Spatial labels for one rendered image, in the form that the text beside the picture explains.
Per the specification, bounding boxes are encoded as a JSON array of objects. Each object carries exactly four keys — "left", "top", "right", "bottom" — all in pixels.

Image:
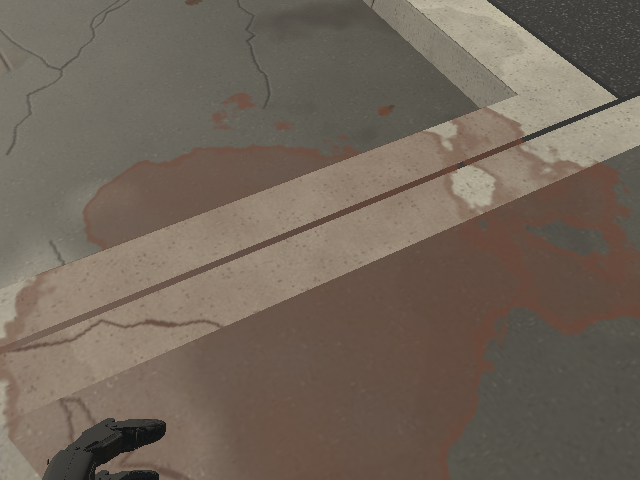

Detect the robot left hand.
[{"left": 42, "top": 418, "right": 166, "bottom": 480}]

